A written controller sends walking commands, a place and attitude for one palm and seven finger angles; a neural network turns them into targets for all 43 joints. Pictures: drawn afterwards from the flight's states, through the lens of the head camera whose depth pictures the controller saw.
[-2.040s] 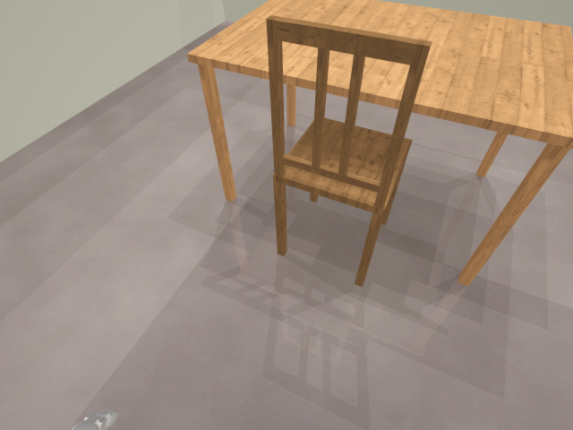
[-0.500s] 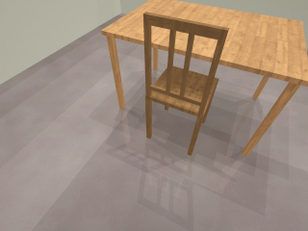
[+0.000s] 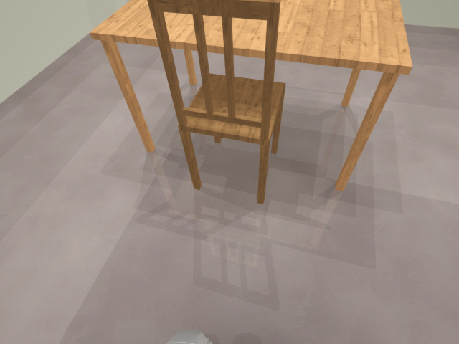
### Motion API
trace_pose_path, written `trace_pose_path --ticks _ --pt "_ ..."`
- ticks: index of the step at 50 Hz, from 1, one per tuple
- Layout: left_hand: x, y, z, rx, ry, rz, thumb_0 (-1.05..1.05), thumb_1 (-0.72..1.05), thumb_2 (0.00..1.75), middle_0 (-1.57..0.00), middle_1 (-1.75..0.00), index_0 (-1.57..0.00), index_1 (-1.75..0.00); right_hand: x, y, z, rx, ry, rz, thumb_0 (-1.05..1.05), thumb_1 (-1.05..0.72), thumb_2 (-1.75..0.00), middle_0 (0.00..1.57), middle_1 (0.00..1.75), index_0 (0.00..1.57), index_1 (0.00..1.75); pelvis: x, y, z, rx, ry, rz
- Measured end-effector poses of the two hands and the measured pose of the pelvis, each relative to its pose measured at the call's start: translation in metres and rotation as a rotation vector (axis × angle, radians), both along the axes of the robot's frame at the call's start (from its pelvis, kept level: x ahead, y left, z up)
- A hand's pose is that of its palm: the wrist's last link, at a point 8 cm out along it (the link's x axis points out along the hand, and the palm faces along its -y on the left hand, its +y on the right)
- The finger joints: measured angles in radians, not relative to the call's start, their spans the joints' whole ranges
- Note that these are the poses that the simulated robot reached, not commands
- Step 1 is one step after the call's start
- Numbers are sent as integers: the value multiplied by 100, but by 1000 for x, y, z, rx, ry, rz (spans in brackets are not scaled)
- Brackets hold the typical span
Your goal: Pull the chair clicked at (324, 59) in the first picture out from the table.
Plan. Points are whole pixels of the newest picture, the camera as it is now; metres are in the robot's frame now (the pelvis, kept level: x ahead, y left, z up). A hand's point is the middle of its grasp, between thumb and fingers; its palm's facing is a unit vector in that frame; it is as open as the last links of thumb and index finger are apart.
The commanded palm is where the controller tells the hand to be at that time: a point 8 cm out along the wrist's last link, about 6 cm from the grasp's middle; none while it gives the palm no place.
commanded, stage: turn to face it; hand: left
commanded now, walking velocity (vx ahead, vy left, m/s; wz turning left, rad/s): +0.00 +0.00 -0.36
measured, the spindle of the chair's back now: (204, 70) +0.90 +0.17 -0.03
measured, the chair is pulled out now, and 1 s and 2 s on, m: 0.00 0.00 0.00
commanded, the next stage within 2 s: take the last steps up to it in 0.34 s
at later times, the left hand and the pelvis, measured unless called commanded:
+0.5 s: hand out of the picture +0.07 +0.26 -0.16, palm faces -0.11 -0.97 -0.22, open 7.4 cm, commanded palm none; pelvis -0.02 +0.06 +0.02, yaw -11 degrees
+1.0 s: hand out of the picture +0.11 +0.20 -0.16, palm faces -0.18 -0.96 -0.21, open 7.2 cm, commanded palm none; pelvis +0.07 +0.02 +0.01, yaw -13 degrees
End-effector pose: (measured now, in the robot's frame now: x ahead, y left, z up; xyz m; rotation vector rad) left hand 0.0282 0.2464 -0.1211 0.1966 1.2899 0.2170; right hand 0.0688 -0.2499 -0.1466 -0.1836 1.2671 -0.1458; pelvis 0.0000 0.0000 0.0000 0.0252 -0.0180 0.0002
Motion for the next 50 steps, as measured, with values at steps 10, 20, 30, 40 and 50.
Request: trace_pose_path --ticks 10,20,30,40,50 --pt "-1 1 10 -21 20 -56 0 90 89 -20 -30 -21 -30 -19 4 22 -14 -41 -83 1 -91 -90 20 30 20 30 -7 9 16 5 32 -85" --pt "24 49 -9 -40 -18 -120 0 90 89 -20 -30 -20 -30 -49 38 35 -81 -94 -149 1 -91 -90 20 30 20 30 -17 48 8 -36 36 -149" --pt "54 55 -2 -58 3 -250 0 91 89 -20 -30 -20 -30 -120 75 39 -47 20 -265 1 -91 -90 20 30 20 30 -10 60 19 -42 27 -235" --pt "113 -14 -6 -95 -82 -348 0 91 89 -20 -30 -20 -30 -206 92 13 77 296 -397 1 -91 -90 20 30 20 30 13 31 5 -33 17 -253" --pt "90 4 -5 -57 35 -228 -1 94 89 -20 -30 -20 -30 -94 58 17 64 173 -342 1 -91 -90 20 30 20 30 66 24 14 -39 8 -220"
